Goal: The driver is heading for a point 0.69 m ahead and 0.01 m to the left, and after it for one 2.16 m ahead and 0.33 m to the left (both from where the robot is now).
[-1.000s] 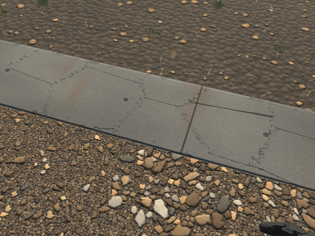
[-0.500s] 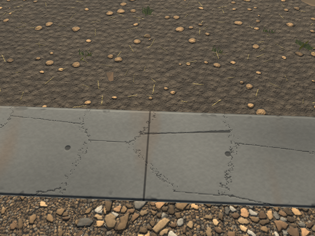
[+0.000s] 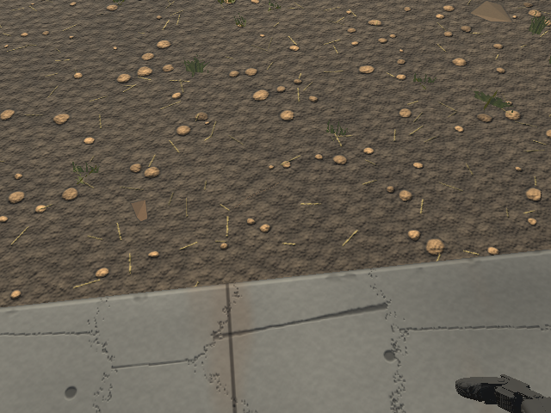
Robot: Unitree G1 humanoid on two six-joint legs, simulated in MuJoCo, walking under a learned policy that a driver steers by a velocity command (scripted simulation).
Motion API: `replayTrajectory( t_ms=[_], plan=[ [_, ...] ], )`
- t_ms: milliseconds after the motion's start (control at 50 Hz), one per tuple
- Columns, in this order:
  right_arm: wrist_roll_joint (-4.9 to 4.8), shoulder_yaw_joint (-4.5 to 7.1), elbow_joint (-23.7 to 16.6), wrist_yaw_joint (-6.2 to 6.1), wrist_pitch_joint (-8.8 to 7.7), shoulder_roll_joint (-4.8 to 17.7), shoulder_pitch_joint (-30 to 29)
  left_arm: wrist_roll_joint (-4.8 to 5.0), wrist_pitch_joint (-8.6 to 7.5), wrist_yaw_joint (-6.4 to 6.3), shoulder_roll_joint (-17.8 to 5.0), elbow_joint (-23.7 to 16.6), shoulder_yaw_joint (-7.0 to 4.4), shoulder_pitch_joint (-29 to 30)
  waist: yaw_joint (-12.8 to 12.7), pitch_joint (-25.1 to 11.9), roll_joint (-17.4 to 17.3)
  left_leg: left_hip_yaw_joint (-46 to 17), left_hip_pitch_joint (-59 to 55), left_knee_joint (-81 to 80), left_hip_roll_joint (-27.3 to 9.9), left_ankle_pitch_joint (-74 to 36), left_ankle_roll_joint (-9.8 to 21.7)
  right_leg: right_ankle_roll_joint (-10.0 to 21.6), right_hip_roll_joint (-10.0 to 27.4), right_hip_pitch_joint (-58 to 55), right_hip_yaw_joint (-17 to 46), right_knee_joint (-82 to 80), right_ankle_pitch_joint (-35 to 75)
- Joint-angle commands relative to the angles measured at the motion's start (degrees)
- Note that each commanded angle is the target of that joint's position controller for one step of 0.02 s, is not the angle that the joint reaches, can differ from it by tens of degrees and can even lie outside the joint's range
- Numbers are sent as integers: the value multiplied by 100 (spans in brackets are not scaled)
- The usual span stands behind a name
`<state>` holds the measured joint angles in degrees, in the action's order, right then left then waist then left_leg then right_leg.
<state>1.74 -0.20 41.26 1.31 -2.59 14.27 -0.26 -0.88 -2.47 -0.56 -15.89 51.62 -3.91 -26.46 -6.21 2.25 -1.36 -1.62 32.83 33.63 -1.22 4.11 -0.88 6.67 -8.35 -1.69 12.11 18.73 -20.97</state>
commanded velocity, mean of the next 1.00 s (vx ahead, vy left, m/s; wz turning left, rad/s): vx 0.50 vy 0.00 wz -0.10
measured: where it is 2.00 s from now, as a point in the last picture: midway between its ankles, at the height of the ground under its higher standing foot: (337, 228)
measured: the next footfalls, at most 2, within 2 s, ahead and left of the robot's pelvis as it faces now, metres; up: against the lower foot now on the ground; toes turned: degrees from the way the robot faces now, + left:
left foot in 0.04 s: +0.20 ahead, +0.12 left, +0.00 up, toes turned -4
right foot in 0.54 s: +0.39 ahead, -0.13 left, +0.00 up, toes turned -15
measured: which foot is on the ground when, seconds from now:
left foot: up 0.00-0.02, down 0.04-0.56, up 0.58-1.00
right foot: down 0.00-0.06, up 0.08-0.52, down 0.54-1.00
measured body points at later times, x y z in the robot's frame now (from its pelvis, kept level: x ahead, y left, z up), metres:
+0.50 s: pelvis +0.25 +0.00 +0.00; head +0.28 -0.01 +0.45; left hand +0.51 +0.16 -0.09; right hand +0.15 -0.24 -0.13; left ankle +0.16 +0.12 -0.73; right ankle +0.35 -0.13 -0.71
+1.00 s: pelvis +0.49 -0.07 +0.00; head +0.52 -0.07 +0.45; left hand +0.48 +0.19 -0.14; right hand +0.64 -0.31 -0.12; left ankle +0.65 +0.02 -0.70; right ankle +0.35 -0.12 -0.73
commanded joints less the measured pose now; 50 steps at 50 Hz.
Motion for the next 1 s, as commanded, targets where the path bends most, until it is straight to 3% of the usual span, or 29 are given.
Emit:
replayTrajectory(
  t_ms=[20,40,60,80,100,120,140,160,220,260,320,380,460,500,520,540,560,580,600,620,640,680,720,780,840,900,960,1000],
  plan=[
    [-36,281,-93,-111,-184,904,960,-4,-104,-7,-1061,-403,-223,383,875,-543,498,112,-2054,-645,351,329,284,168,1215,587,828,1272,4746],
    [35,367,43,-200,-264,1160,1790,61,-160,60,-917,-462,-182,424,1261,-1120,160,-377,-3398,-815,-222,562,498,36,872,1200,568,2493,3984],
    [178,480,0,-300,-261,1630,2467,195,-195,65,-334,-656,-39,97,1293,-1984,-749,-2222,-4847,-967,-1886,1497,832,-122,360,2363,-92,4182,1194],
    [101,545,-4,-272,-151,1739,2161,157,-147,53,-470,-788,-45,-312,879,-2292,-1724,-4436,-5029,-1681,-2542,1865,1370,-152,-3,3471,-496,5091,-1150],
    [59,454,-113,-244,-96,1139,1691,-7,-37,11,-771,-578,-88,-97,759,-1285,-550,-3788,-4159,-1724,-2303,2496,1300,-143,534,3838,-478,5476,-623],
    [17,353,-148,-222,-94,715,1404,-54,-9,78,-735,-609,-87,321,779,-641,-5,-2854,-3390,-1848,-1970,2222,1197,-182,700,3768,-577,5321,-147],
    [38,308,-115,-208,-106,570,1281,-45,21,128,-594,-653,-73,449,668,-329,-39,-2138,-2894,-2036,-1694,1579,1047,-224,869,3628,-644,5085,75],
    [19,293,-26,-219,-145,550,1357,-106,80,180,-545,-708,-75,543,617,-157,-293,-1600,-2592,-2142,-1498,1011,978,-271,1001,3532,-688,4917,156],
    [-45,305,201,-137,-327,555,1697,-140,185,270,-353,-780,-22,589,534,-200,-415,-900,-2397,-2279,-1313,-234,1050,-324,968,3420,-715,4789,383],
    [-57,328,314,-105,-390,610,1834,-141,189,298,-288,-901,11,893,535,-119,-392,-593,-2465,-2440,-1309,-474,1141,-368,969,3712,-648,4496,692],
    [-50,323,474,-75,-367,600,2012,-137,158,326,-212,-1117,79,1525,609,40,-368,-83,-2578,-2527,-1144,-817,1117,-446,972,3929,-782,3596,1253],
    [-88,331,607,-63,-316,683,2188,-129,110,388,-46,-1324,212,2200,756,89,-376,318,-2493,-2478,-1011,-1098,1042,-455,995,3457,-1250,2454,1680],
    [-86,362,869,-84,-222,880,2638,-121,78,348,-142,-1498,253,2644,883,174,-417,210,-2972,-2254,-1285,-1461,1040,-267,965,3095,-1610,1705,1274],
    [-79,384,965,-116,-148,995,2683,-143,32,280,-207,-1432,225,2396,730,47,-428,271,-3245,-1698,-1331,-2507,977,-93,762,2578,-1713,1343,902],
    [-117,379,1014,-127,-108,1001,2674,-181,-19,236,-236,-1220,185,1789,427,-242,-316,467,-3220,-924,-1190,-3126,876,16,585,1787,-1780,930,1031],
    [-146,331,1000,-135,-101,879,2710,-254,-75,171,-443,-895,89,904,89,-797,-110,676,-2734,166,-950,-2890,744,168,651,507,-1612,798,1114],
    [-140,243,720,-130,-118,593,2632,-345,-99,91,-954,-732,-47,-181,-304,-1630,667,899,-1590,1998,-677,-649,584,490,2175,-930,95,639,468],
    [-186,192,589,-85,-108,207,3111,-198,-28,33,-1426,-708,-158,-177,30,-1946,1711,687,208,3541,300,2804,403,1160,3388,-1734,2575,-165,490],
    [-60,353,639,-140,-43,794,2567,-9,10,21,-1093,-737,-125,129,-27,-1216,679,-6,740,3870,-1,2508,454,1041,3105,-1168,2030,-191,498],
    [-122,351,543,-104,-74,693,2308,-15,-24,31,-764,-765,-21,577,197,-577,591,-116,705,3719,-151,2021,502,867,2851,-436,1184,-315,947],
    [-163,332,598,-90,-76,574,2300,-34,-81,67,-479,-752,51,854,407,-288,446,-134,394,3370,-305,1688,487,641,2568,183,554,-544,1412],
    [-62,337,772,-38,79,444,2541,-22,-189,45,-219,-705,118,1059,684,-98,624,-136,-131,3041,-389,1362,392,321,2208,823,-229,-857,1700],
    [-36,374,762,26,190,380,2484,-10,-303,40,-250,-589,98,885,764,-45,560,-135,-94,3030,-318,1048,352,288,2144,882,-583,-1007,2211],
    [-55,383,588,66,265,285,1910,-6,-353,28,-328,-424,49,620,717,213,495,-160,498,2688,-357,416,315,253,2117,781,-1071,-1177,2510],
    [-35,352,391,90,232,222,1351,2,-355,9,-254,-324,79,504,656,324,514,-2,605,1871,-309,-267,324,176,1999,734,-1565,-1141,2812],
    [-16,274,113,200,188,131,600,22,-338,-41,-357,-217,82,338,475,454,422,416,380,893,-187,-755,423,42,1987,644,-1927,-1028,3503],
    [27,257,-32,234,213,172,418,-22,-276,-107,-515,-40,46,118,424,321,578,825,-144,637,34,-350,583,-67,2066,303,-2244,-603,4508],
    [0,313,2,196,244,335,771,-18,-229,-157,-639,-44,22,300,642,94,697,913,-565,595,244,402,800,-115,2167,-28,-2419,73,5992]
  ],
)
Velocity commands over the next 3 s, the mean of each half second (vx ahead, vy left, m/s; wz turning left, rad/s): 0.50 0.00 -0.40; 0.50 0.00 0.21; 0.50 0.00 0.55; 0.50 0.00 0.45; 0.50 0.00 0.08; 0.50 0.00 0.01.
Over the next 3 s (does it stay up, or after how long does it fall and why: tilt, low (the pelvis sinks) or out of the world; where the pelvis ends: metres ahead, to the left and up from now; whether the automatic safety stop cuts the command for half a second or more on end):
stays up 1.55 0.12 -0.14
